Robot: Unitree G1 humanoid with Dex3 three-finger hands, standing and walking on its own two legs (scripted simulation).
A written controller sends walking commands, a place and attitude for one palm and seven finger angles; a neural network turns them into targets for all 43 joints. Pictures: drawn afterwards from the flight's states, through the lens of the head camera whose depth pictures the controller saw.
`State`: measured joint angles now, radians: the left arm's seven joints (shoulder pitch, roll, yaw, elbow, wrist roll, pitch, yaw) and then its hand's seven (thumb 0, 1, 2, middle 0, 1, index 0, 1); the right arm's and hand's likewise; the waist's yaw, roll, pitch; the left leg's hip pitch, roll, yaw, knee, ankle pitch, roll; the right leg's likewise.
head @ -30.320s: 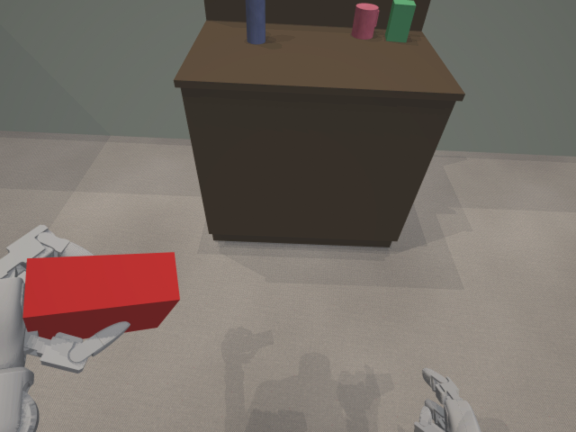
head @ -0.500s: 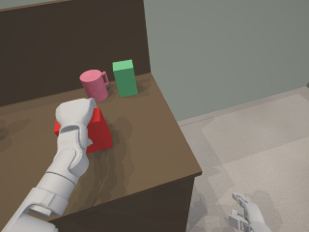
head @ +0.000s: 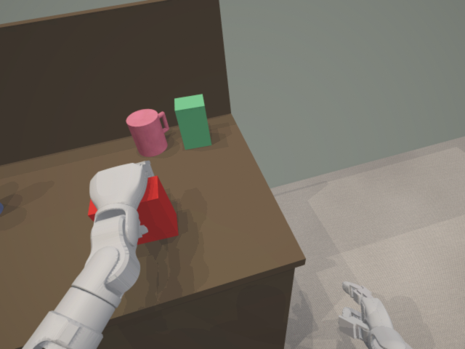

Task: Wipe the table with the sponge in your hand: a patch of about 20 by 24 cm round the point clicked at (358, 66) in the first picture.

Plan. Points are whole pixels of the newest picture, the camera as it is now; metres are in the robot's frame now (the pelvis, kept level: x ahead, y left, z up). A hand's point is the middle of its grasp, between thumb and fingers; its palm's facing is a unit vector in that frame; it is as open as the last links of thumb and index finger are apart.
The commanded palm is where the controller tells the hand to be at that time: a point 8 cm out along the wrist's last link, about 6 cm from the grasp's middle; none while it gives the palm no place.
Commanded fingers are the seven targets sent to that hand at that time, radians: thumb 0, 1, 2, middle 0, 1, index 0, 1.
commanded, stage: wipe back along the middle lane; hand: left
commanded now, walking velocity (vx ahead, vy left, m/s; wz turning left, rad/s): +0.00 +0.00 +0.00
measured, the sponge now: (141, 220) +0.32 +0.22 +0.06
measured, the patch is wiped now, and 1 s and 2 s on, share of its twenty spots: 0.50 0.60 0.75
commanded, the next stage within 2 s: slide across to the third lane in 0.48 s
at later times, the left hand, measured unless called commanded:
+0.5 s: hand (134, 229) +0.27 +0.20 +0.11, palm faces +0.13 -0.12 -0.98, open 9.7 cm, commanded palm +0.22 +0.19 +0.14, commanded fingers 0.00 0.10 1.30 -1.20 -1.60 -1.20 -1.60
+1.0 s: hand (158, 233) +0.26 +0.15 +0.12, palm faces +0.12 -0.16 -0.98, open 9.7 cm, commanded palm +0.23 +0.14 +0.17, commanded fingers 0.00 0.10 1.30 -1.20 -1.60 -1.20 -1.60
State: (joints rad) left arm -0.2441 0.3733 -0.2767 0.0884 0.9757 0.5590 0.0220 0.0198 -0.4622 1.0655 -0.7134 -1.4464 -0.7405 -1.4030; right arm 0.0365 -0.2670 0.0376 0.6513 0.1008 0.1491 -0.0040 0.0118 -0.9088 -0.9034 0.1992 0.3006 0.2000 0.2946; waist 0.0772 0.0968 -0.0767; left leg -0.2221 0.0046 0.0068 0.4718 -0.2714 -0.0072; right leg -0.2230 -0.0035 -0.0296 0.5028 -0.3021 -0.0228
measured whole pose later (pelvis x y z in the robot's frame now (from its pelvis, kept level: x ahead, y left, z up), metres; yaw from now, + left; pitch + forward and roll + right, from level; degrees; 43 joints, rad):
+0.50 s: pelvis -0.01 -0.01 +0.00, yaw -1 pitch -1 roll +1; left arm -0.01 0.36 -0.27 -0.19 0.98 0.58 0.03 0.02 -0.46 1.07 -0.70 -1.46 -0.74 -1.40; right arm 0.01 -0.26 0.04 0.62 0.10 0.14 0.02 0.01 -0.91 -0.90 0.20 0.30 0.20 0.29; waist 0.09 0.11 -0.07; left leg -0.20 0.02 0.02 0.49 -0.28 -0.02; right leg -0.22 0.01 -0.02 0.54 -0.31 -0.04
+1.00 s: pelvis -0.03 -0.02 +0.00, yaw +0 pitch -3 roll +1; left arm -0.11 0.32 -0.37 -0.13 0.95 0.55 0.02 0.00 -0.48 1.07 -0.74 -1.42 -0.78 -1.35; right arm 0.00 -0.25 0.03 0.67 0.09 0.10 0.01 0.01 -0.91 -0.90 0.20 0.30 0.20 0.29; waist 0.10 0.11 -0.05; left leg -0.17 0.02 0.01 0.46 -0.24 -0.03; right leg -0.19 0.01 -0.03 0.52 -0.28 -0.05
